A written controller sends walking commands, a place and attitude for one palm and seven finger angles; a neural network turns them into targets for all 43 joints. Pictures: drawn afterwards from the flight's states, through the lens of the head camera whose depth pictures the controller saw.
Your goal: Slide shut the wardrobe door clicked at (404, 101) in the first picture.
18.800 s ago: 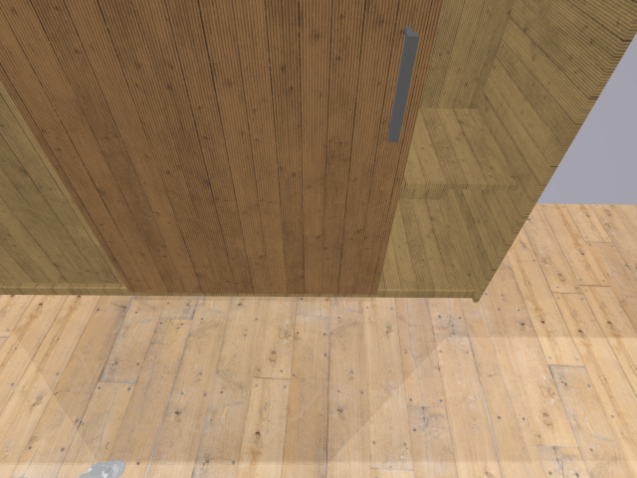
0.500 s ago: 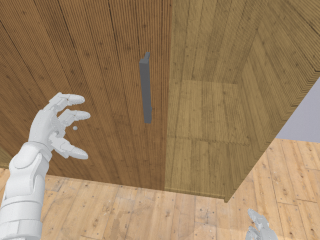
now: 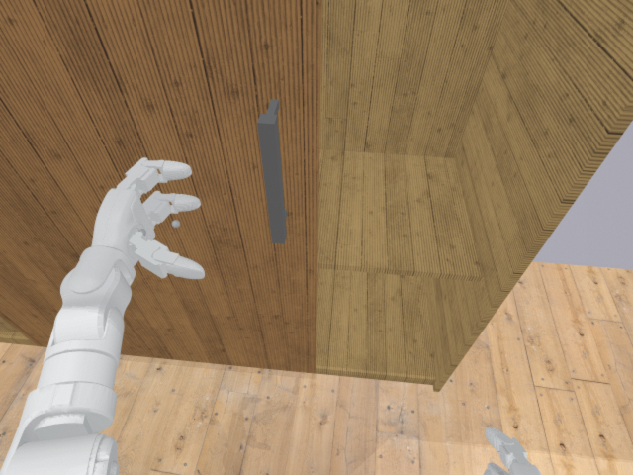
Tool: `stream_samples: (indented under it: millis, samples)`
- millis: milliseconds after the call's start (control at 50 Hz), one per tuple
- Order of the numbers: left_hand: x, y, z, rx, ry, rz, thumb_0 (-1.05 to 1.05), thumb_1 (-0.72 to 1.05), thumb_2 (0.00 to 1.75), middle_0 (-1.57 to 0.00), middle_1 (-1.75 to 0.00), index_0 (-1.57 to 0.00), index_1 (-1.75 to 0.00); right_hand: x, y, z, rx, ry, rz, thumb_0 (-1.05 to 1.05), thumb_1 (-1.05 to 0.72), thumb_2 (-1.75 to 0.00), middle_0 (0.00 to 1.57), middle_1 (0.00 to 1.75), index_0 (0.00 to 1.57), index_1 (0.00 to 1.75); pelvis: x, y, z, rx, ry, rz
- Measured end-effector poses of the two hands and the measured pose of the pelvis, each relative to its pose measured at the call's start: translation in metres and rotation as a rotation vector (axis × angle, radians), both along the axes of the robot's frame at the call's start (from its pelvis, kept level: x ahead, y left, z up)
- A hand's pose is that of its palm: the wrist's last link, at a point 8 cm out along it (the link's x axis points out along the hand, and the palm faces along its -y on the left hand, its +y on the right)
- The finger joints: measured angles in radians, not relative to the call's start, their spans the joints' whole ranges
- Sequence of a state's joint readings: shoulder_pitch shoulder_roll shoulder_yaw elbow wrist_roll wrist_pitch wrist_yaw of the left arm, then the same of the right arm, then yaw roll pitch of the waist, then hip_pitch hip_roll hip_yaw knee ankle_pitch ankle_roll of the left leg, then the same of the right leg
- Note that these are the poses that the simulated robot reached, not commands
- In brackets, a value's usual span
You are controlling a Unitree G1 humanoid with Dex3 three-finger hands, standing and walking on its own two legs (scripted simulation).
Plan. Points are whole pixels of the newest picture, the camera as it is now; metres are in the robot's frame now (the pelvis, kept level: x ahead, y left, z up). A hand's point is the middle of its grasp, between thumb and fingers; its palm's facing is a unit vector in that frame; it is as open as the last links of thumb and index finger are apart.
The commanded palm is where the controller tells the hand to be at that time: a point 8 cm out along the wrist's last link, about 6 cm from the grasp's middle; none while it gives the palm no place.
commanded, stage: move the hooked fingers beside the handle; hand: left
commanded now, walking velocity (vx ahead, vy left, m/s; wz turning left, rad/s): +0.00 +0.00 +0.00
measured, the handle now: (276, 178) +0.50 +0.08 +0.10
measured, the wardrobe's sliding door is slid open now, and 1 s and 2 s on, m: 0.38 0.38 0.38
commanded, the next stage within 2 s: feel for the door with the fingertips in 1.30 s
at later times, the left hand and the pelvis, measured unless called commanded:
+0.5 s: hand (213, 192) +0.44 +0.16 +0.13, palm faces -0.05 -1.00 -0.01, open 14.0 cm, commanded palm +0.43 +0.21 +0.12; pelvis -0.01 +0.00 -0.01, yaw +0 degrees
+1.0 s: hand (216, 189) +0.46 +0.16 +0.12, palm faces -0.05 -1.00 -0.01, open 14.0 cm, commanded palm +0.43 +0.21 +0.11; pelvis +0.00 +0.01 -0.01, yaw -1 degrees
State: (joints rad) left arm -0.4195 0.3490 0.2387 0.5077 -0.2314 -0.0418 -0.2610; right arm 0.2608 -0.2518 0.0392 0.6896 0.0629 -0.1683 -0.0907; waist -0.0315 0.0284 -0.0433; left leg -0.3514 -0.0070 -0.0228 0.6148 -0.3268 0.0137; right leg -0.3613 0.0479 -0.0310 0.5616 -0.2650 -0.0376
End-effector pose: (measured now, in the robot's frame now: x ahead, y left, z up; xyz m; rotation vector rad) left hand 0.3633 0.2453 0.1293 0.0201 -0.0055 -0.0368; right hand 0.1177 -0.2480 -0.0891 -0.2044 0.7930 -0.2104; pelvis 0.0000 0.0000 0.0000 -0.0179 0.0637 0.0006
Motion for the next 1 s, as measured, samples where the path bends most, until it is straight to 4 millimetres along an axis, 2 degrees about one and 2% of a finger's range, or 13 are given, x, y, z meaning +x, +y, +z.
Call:
stream_samples:
  millis: [180, 280, 400, 580, 720, 840, 1000]
  samples:
    - [0.018, -0.003, -0.003, -0.005, 0.023, 0.011, -0.01, -0.5, 0.3, -0.3, -1.2, -0.3, -1.2, -0.019, -0.006, -0.006, -0.006, 0.065, -0.024, 0.01, -0.91, -0.9, 0.21, 0.3, 0.2, 0.3, -0.003, -0.001, -0.001, -0.001, 0.015, 0.0]
    - [0.028, -0.016, 0.001, 0.0, -0.002, -0.014, -0.01, -0.5, 0.3, -0.3, -1.2, -0.3, -1.2, -0.031, -0.008, -0.011, -0.005, 0.098, -0.034, 0.01, -0.91, -0.9, 0.21, 0.3, 0.2, 0.3, -0.005, 0.0, -0.002, -0.003, 0.025, 0.003]
    - [0.047, -0.025, -0.005, -0.01, 0.037, -0.006, -0.01, -0.5, 0.3, -0.3, -1.2, -0.3, -1.2, -0.047, -0.009, -0.015, -0.002, 0.142, -0.05, 0.01, -0.91, -0.9, 0.21, 0.3, 0.2, 0.3, -0.008, 0.0, -0.004, -0.001, 0.043, -0.001]
    - [0.074, -0.039, -0.004, -0.02, 0.02, -0.011, -0.01, -0.5, 0.3, -0.3, -1.2, -0.3, -1.2, -0.079, -0.009, -0.023, 0.007, 0.225, -0.086, 0.01, -0.91, -0.9, 0.21, 0.3, 0.2, 0.3, -0.009, 0.001, -0.007, -0.001, 0.08, -0.015]
    - [0.078, -0.037, -0.01, -0.013, 0.015, -0.008, -0.01, -0.5, 0.3, -0.3, -1.2, -0.3, -1.2, -0.099, -0.008, -0.025, 0.022, 0.274, -0.126, 0.01, -0.91, -0.9, 0.21, 0.3, 0.2, 0.3, -0.006, 0.002, -0.008, 0.001, 0.096, -0.034]
    - [0.077, -0.032, -0.019, -0.008, 0.037, 0.0, -0.01, -0.5, 0.3, -0.3, -1.2, -0.3, -1.2, -0.102, -0.008, -0.025, 0.015, 0.292, -0.133, 0.01, -0.91, -0.9, 0.21, 0.3, 0.2, 0.3, -0.005, 0.003, -0.008, -0.004, 0.098, -0.03]
    - [0.078, -0.033, -0.012, -0.014, 0.012, -0.011, -0.01, -0.5, 0.3, -0.3, -1.2, -0.3, -1.2, -0.084, -0.007, -0.022, 0.008, 0.252, -0.115, 0.01, -0.91, -0.9, 0.21, 0.3, 0.2, 0.3, -0.003, 0.005, -0.008, -0.008, 0.098, -0.024]
